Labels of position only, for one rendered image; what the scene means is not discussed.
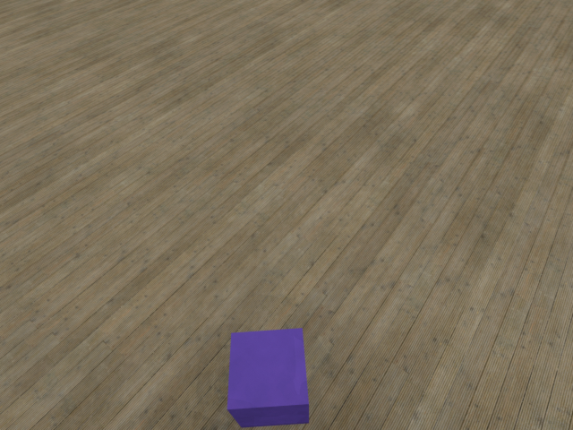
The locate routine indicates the carton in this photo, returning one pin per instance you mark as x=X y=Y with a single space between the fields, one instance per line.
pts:
x=267 y=384

